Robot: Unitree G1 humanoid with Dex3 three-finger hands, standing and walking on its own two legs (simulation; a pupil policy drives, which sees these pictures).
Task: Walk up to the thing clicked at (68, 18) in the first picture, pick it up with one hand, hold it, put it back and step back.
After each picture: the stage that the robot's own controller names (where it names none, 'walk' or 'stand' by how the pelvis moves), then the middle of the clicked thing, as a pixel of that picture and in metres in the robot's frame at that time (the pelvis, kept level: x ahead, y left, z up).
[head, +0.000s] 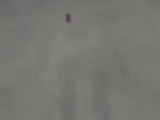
stand; (68, 18) +1.96 +0.29 -0.72
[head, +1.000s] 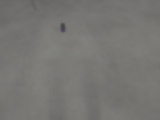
walk; (62, 27) +1.84 +0.28 -0.71
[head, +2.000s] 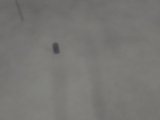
walk; (56, 48) +1.25 +0.31 -0.71
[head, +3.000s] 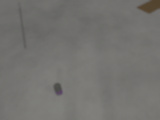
walk; (58, 89) +0.78 +0.29 -0.70
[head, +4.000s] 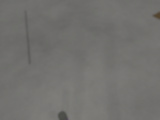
walk; (63, 118) +0.51 +0.28 -0.71
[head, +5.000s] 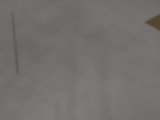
stand; out of the picture +0.37 +0.25 -0.72
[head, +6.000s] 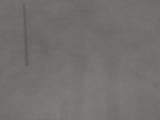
stand; out of the picture +0.36 +0.21 -0.71
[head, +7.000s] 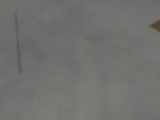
stand; out of the picture +0.34 +0.21 -0.73
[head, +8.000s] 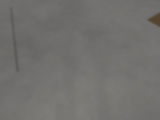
stand; out of the picture +0.33 +0.22 -0.72
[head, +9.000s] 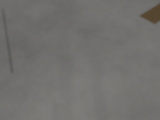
stand; out of the picture +0.33 +0.24 -0.71
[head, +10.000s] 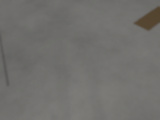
stand; out of the picture +0.28 +0.25 -0.72
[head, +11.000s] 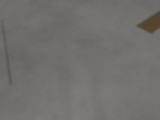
stand; out of the picture +0.30 +0.24 -0.73
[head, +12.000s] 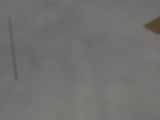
stand; out of the picture +0.32 +0.21 -0.73
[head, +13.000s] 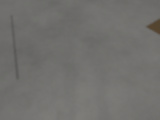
stand; out of the picture +0.31 +0.22 -0.73
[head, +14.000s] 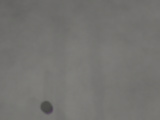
go down; (47, 108) +0.36 +0.22 -0.58
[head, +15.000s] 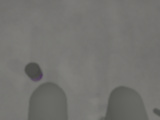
go down; (34, 72) +0.41 +0.26 -0.32
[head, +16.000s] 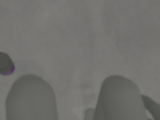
close in; (3, 64) +0.38 +0.29 -0.25
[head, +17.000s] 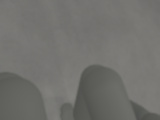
close; out of the picture +0.37 +0.31 -0.21
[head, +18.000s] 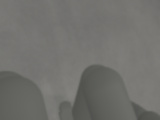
lift; out of the picture +0.36 +0.31 -0.21
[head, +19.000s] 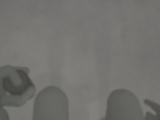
lift; (21, 86) +0.30 +0.23 -0.05
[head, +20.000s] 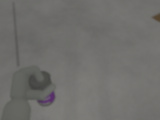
lift; (43, 89) +0.33 +0.16 +0.02
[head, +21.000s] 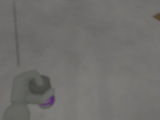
hold; (43, 92) +0.33 +0.17 +0.00
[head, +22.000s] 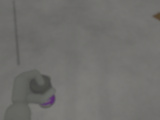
hold; (43, 92) +0.33 +0.17 +0.00
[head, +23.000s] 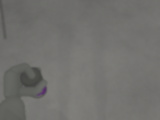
crouch; (34, 83) +0.36 +0.19 -0.05
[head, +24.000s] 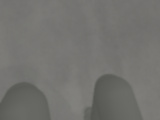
lower; out of the picture +0.43 +0.31 -0.13
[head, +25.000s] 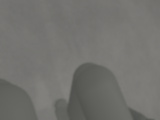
lower; out of the picture +0.39 +0.33 -0.22
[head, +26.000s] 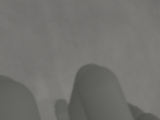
lower; out of the picture +0.38 +0.33 -0.22
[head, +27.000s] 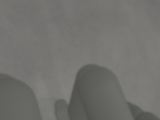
lower; out of the picture +0.38 +0.33 -0.22
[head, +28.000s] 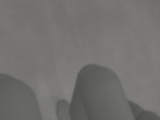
lower; out of the picture +0.37 +0.33 -0.22
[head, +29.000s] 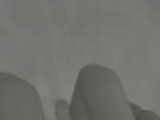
open; out of the picture +0.36 +0.31 -0.22
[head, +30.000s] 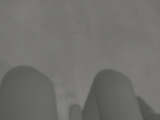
stand; out of the picture +0.38 +0.29 -0.23
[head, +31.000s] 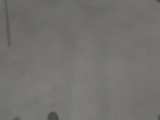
stand; (53, 119) +0.37 +0.20 -0.60
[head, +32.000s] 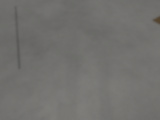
stand; out of the picture +0.35 +0.21 -0.66
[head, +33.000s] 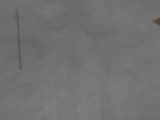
stand; out of the picture +0.36 +0.20 -0.67
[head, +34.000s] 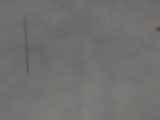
stand; out of the picture +0.38 +0.20 -0.72
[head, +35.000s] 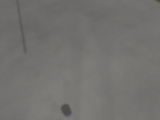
walk; (66, 110) +0.46 +0.22 -0.70
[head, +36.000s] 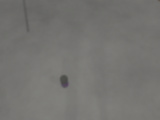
walk; (64, 81) +0.71 +0.18 -0.70
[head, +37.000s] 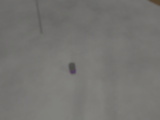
stand; (72, 68) +0.99 +0.23 -0.71
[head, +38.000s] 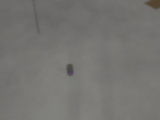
stand; (70, 69) +0.99 +0.19 -0.72
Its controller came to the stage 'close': yes
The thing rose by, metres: 0.71
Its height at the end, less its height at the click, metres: +0.00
